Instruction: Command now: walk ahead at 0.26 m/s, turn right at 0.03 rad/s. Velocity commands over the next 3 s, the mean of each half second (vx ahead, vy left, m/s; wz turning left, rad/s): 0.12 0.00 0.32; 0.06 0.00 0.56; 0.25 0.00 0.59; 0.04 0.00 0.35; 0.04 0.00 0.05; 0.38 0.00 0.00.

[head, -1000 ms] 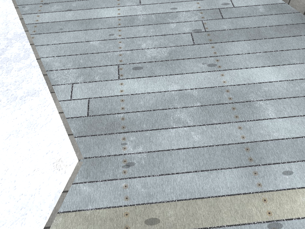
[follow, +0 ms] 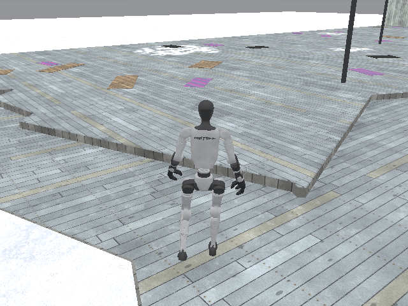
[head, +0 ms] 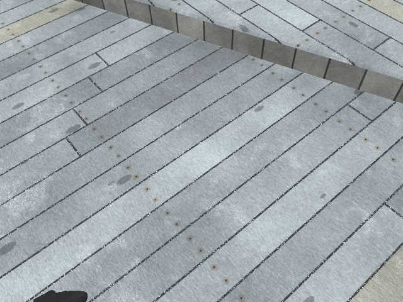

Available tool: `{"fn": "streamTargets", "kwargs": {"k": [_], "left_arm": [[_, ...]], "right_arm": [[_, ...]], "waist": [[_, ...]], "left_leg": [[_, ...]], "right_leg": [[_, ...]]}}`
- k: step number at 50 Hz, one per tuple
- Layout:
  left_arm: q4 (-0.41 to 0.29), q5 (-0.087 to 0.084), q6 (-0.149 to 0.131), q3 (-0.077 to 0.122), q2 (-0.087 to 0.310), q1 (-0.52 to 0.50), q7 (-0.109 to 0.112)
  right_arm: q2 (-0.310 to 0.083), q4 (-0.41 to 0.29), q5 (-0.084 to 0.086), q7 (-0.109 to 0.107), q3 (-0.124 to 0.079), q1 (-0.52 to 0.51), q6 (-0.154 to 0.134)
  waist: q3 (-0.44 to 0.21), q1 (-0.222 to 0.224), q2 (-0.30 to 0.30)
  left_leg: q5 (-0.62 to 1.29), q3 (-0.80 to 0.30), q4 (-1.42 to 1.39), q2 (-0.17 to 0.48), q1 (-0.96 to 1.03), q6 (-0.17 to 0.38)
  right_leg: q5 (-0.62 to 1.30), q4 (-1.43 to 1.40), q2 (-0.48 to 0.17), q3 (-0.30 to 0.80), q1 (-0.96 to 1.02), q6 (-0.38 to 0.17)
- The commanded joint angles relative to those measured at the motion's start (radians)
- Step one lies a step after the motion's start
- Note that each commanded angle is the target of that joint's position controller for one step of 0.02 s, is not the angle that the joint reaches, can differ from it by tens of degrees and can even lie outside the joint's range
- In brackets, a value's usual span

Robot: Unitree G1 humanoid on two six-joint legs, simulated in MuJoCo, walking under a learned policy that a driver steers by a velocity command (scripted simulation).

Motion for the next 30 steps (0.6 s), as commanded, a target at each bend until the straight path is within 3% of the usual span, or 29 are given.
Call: {"fn": "streamTargets", "kwargs": {"k": [1,2,5,11,16,19,20,21,22,23,24,25,26,27,30], "left_arm": [[-0.004,0.008,-0.026,0.034,0.115,0.101,0.007],[0.004,0.019,-0.035,0.035,0.113,0.082,0.009],[0.037,0.028,-0.049,0.033,0.098,0.027,0.022],[0.085,0.021,-0.01,0.042,0.124,0.017,0.064],[0.112,-0.002,0.027,0.052,0.142,0.016,0.069],[0.117,-0.026,0.04,0.058,0.152,-0.005,0.077],[0.13,-0.029,0.042,0.058,0.142,0.018,0.08],[0.126,-0.007,0.036,0.054,0.125,0.049,0.079],[0.078,0.032,0.029,0.034,0.064,0.04,0.075],[0.09,0.022,0.026,0.037,0.096,0.006,0.061],[0.086,-0.009,0.027,0.044,0.118,-0.018,0.054],[0.095,-0.011,0.028,0.046,0.114,-0.031,0.06],[0.095,-0.001,0.033,0.052,0.127,-0.051,0.07],[0.095,-0.001,0.038,0.055,0.128,-0.053,0.074],[0.105,-0.007,0.042,0.046,0.088,-0.022,0.076]], "right_arm": [[-0.097,-0.041,-0.002,-0.01,-0.02,0.027,0.007],[-0.082,-0.023,0.0,-0.013,-0.02,0.076,0.023],[-0.065,-0.004,-0.009,-0.023,-0.026,0.097,0.048],[-0.046,-0.084,-0.015,-0.012,-0.022,-0.053,0.066],[-0.056,-0.142,-0.02,0.015,-0.036,-0.093,0.086],[-0.049,-0.155,-0.015,0.031,-0.043,-0.053,0.086],[-0.072,-0.147,-0.019,0.027,-0.054,-0.001,0.08],[-0.171,-0.147,-0.024,0.009,-0.086,0.059,0.074],[-0.273,-0.162,-0.049,-0.005,-0.104,0.071,0.069],[-0.199,-0.173,-0.049,0.001,-0.081,0.086,0.058],[-0.176,-0.186,-0.04,0.002,-0.074,0.027,0.05],[-0.154,-0.189,-0.023,-0.003,-0.073,-0.012,0.048],[-0.13,-0.195,-0.009,-0.012,-0.066,-0.047,0.055],[-0.121,-0.201,-0.009,-0.021,-0.06,-0.067,0.063],[-0.145,-0.214,-0.022,-0.033,-0.07,-0.066,0.075]], "waist": [[-0.193,0.031,-0.041],[-0.199,0.006,-0.082],[-0.181,-0.024,-0.09],[-0.14,0.031,-0.099],[-0.105,0.044,-0.097],[-0.117,0.012,-0.088],[-0.145,-0.012,-0.054],[-0.195,-0.019,0.103],[-0.229,0.012,0.335],[-0.359,-0.036,0.201],[-0.299,-0.023,0.15],[-0.249,-0.006,0.083],[-0.209,0.004,0.053],[-0.202,0.023,0.07],[-0.218,0.034,0.106]], "left_leg": [[0.076,-0.06,-0.011,0.053,-0.219,-0.006],[0.105,-0.066,-0.028,0.043,-0.147,-0.026],[0.205,-0.055,-0.146,0.02,-0.123,-0.058],[0.354,-0.019,-0.383,0.033,-0.168,-0.053],[0.223,0.019,-0.462,0.019,-0.202,-0.009],[0.259,0.072,-0.618,-0.025,-0.112,0.041],[0.407,0.07,-0.728,-0.055,0.001,0.072],[0.841,-0.101,-0.777,0.032,0.172,0.134],[1.182,-0.501,-0.788,0.294,0.383,0.373],[1.134,-0.515,-0.803,0.321,0.418,0.436],[1.06,-0.408,-0.804,0.28,0.378,0.396],[0.929,-0.343,-0.81,0.218,0.336,0.333],[0.834,-0.319,-0.826,0.193,0.287,0.296],[0.801,-0.293,-0.844,0.164,0.227,0.28],[0.807,-0.273,-0.851,0.13,0.206,0.273]], "right_leg": [[0.634,-0.221,-0.269,0.22,0.363,-0.156],[0.687,-0.241,-0.278,0.178,0.291,-0.174],[0.669,-0.284,-0.24,0.048,0.237,-0.153],[0.475,-0.31,-0.275,-0.033,0.304,-0.143],[0.403,-0.228,-0.342,-0.015,0.378,-0.136],[0.462,-0.091,-0.334,-0.038,0.389,-0.08],[0.464,0.022,-0.283,-0.078,0.356,-0.028],[0.271,0.241,-0.183,-0.129,0.225,0.056],[-0.495,0.565,0.015,-0.111,-0.144,0.154],[-0.61,0.704,0.012,0.108,-0.167,0.146],[-0.546,0.737,-0.015,0.127,-0.215,0.135],[-0.471,0.688,-0.038,0.129,-0.239,0.128],[-0.404,0.627,-0.053,0.131,-0.245,0.132],[-0.363,0.585,-0.053,0.129,-0.189,0.137],[-0.304,0.45,-0.02,0.117,-0.126,0.161]]}}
